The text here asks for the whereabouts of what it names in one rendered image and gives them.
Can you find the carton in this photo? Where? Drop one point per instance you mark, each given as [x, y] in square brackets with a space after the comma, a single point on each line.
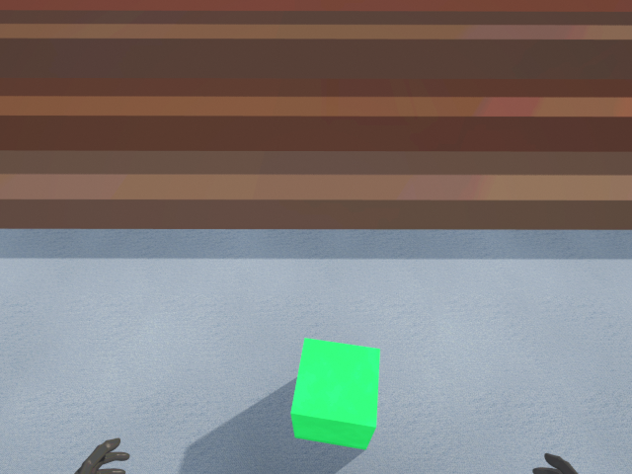
[336, 392]

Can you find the robot left hand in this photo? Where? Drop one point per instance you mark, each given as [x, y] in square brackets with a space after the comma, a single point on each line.
[102, 455]

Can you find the robot right hand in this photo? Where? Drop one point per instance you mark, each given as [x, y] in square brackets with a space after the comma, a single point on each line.
[562, 466]

